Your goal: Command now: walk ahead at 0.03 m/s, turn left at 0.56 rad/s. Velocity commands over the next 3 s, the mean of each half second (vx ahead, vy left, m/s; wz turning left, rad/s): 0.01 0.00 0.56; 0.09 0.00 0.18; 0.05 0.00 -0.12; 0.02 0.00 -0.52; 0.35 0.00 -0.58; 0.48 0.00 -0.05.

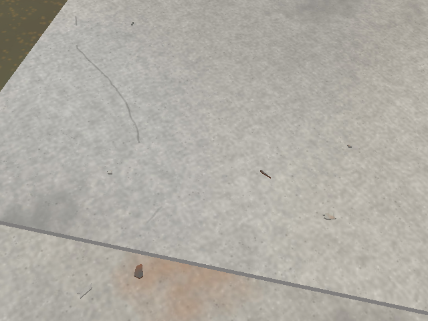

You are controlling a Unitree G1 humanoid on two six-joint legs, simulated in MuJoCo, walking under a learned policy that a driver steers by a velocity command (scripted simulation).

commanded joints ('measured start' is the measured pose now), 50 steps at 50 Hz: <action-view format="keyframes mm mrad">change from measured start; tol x16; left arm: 1 -28 105 28 -76 3 -8 19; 50 12 30 -26 -37 -6 -58 -46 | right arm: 1 15 -168 -47 -61 22 -34 -13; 50 86 -110 -11 7 8 -40 -29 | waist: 1 -14 124 -188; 17 23 194 -181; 20 -29 -264 -140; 35 2 -145 -135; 39 -43 236 -155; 50 -17 171 -98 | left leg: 1 320 260 -340 -212 482 201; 17 174 127 -487 -138 287 133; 20 -215 -149 -160 272 -384 -34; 24 -238 -63 -175 630 -227 -121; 33 26 -14 -14 92 -174 -139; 37 437 90 -143 -255 233 -40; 40 302 276 -467 -383 -398 187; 42 325 298 -507 -421 -407 196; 47 274 176 -212 -338 288 137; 50 203 185 -193 -293 355 140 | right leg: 1 -254 -2 132 153 42 -1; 17 148 93 134 -536 281 -14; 20 328 -333 562 -702 633 -286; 35 296 -178 206 -573 721 -244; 38 27 22 7 -415 125 -40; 43 -294 -25 110 -10 34 -55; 50 120 32 30 -348 297 -16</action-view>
